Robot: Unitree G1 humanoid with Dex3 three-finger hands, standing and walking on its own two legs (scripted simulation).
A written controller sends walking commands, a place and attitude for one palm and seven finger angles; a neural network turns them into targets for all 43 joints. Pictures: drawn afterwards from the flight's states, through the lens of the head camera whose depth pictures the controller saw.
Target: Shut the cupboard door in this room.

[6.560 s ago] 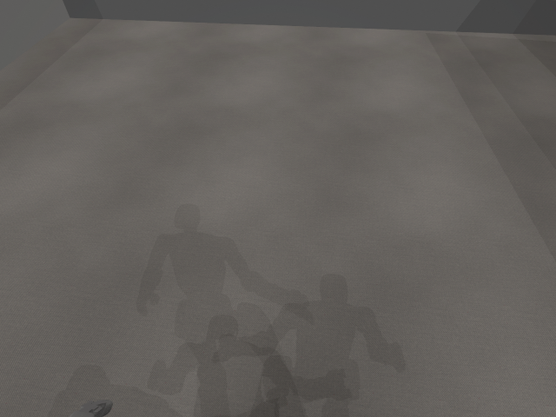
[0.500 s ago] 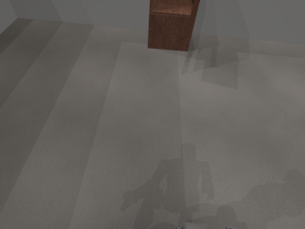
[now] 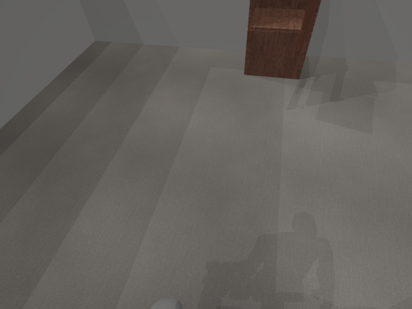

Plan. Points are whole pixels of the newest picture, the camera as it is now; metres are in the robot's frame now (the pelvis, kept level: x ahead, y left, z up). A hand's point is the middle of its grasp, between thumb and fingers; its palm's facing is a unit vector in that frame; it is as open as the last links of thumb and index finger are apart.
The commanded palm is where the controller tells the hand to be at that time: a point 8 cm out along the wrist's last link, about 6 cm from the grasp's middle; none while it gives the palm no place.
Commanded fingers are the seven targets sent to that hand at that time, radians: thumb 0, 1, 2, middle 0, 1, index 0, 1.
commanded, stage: turn or walk to find it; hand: left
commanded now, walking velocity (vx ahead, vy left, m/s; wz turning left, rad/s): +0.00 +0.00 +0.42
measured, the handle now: out of the picture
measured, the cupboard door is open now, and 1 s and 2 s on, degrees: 77 77 77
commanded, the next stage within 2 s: stand and wait in 0.36 s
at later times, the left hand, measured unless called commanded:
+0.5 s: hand out of the picture -0.01 +0.28 -0.17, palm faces +0.22 -0.94 -0.24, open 7.4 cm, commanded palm none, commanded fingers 0.00 0.90 0.90 -0.20 -0.30 -0.20 -0.30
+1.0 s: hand out of the picture -0.05 +0.23 -0.17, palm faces +0.33 -0.92 -0.23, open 7.3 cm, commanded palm none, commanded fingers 0.00 0.90 0.90 -0.20 -0.30 -0.20 -0.30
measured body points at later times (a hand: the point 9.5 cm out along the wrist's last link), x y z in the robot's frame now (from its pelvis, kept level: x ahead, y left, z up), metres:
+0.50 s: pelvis -0.02 +0.06 +0.00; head +0.00 +0.08 +0.45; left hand -0.02 +0.33 -0.15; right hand +0.10 -0.16 -0.13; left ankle -0.03 +0.14 -0.74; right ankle -0.01 -0.10 -0.67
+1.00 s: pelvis -0.03 +0.04 +0.00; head +0.00 +0.05 +0.45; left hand -0.07 +0.28 -0.15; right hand +0.06 -0.20 -0.16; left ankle -0.10 +0.16 -0.71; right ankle +0.00 -0.08 -0.74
